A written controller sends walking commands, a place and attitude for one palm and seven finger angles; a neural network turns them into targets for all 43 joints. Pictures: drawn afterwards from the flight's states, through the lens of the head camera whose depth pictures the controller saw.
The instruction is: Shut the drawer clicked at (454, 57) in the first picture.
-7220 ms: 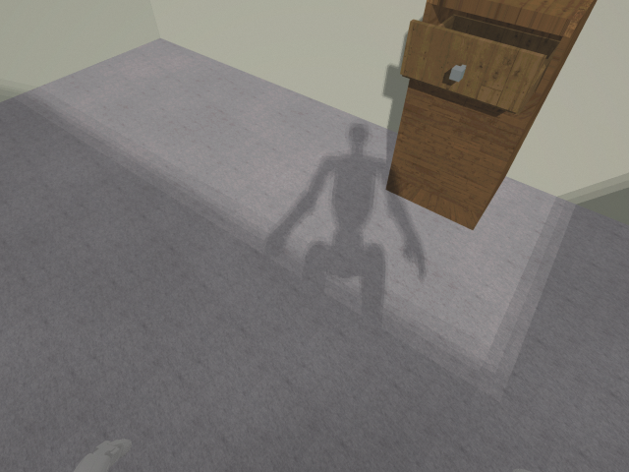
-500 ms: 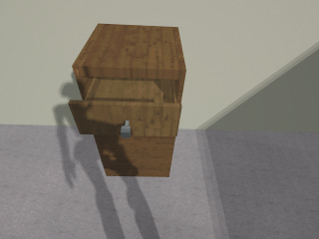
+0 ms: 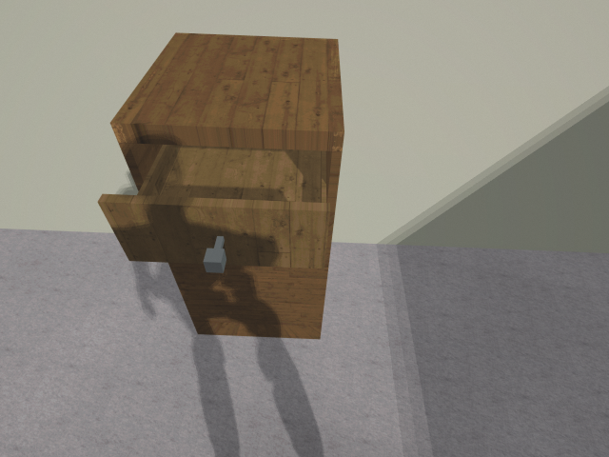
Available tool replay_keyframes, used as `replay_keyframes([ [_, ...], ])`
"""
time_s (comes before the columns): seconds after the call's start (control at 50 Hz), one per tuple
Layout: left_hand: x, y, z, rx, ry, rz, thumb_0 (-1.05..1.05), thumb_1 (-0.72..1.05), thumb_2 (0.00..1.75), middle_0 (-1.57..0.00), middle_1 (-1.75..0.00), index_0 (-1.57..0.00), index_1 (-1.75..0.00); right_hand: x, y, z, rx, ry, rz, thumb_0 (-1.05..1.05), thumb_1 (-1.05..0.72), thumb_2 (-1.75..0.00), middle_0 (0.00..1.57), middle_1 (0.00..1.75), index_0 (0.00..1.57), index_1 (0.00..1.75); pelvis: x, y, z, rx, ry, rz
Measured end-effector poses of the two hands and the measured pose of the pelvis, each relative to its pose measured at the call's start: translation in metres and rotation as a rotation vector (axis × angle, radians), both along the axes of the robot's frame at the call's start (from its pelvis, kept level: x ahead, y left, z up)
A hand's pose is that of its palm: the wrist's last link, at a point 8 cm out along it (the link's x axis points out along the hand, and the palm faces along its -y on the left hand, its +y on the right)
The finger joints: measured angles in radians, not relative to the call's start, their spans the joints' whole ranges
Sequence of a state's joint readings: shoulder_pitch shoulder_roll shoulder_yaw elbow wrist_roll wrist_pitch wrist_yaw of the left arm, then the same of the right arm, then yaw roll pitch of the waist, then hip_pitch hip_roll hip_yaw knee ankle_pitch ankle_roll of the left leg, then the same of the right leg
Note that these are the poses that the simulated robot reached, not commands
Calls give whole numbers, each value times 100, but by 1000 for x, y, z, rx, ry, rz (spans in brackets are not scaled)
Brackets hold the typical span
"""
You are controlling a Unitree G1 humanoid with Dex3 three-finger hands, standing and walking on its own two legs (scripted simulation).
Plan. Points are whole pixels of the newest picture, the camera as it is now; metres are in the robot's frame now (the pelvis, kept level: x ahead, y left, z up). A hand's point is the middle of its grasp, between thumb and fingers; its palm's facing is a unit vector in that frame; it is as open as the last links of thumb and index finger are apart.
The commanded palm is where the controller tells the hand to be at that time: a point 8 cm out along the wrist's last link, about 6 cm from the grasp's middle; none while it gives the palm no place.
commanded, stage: come to a stop and stand still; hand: left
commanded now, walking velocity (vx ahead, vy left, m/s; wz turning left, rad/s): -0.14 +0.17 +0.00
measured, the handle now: (217, 253) +0.45 +0.17 -0.04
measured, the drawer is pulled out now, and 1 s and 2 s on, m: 0.16 0.16 0.16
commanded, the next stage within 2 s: none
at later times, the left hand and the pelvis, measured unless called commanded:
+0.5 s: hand out of the picture +0.00 +0.17 -0.17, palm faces +0.03 -0.98 -0.21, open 7.4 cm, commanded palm none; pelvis +0.00 +0.00 +0.00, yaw -2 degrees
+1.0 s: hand out of the picture +0.02 +0.13 -0.16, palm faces -0.01 -0.98 -0.22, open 7.3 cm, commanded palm none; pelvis -0.01 -0.05 +0.01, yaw +0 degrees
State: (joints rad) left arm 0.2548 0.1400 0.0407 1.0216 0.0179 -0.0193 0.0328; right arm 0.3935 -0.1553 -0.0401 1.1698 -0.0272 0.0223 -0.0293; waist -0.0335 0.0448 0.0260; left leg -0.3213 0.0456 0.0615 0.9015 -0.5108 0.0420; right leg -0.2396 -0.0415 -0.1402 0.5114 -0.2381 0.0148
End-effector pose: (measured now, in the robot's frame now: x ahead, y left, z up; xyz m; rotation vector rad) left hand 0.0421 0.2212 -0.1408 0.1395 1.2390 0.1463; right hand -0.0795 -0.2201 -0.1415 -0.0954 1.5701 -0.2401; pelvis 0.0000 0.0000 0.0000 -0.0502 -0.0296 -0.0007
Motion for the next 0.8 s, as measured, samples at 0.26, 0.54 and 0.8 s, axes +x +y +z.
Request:
replay_keyframes([
  [0.26,-31,-2,-12,-68,161,50,1,92,89,-19,-30,-20,-30,145,4,16,-66,-283,136,1,-95,-90,20,30,20,30,21,18,4,30,-4,-13],
  [0.54,-53,-2,5,34,168,23,0,91,89,-19,-30,-20,-30,149,-12,3,-5,-341,117,0,-93,-90,20,30,20,30,1,-4,3,48,-11,-18],
  [0.8,-33,-31,18,57,28,-35,1,91,89,-19,-30,-20,-30,83,-42,-6,49,-295,98,0,-92,-90,20,30,20,30,-11,-37,4,61,-20,-6],
])
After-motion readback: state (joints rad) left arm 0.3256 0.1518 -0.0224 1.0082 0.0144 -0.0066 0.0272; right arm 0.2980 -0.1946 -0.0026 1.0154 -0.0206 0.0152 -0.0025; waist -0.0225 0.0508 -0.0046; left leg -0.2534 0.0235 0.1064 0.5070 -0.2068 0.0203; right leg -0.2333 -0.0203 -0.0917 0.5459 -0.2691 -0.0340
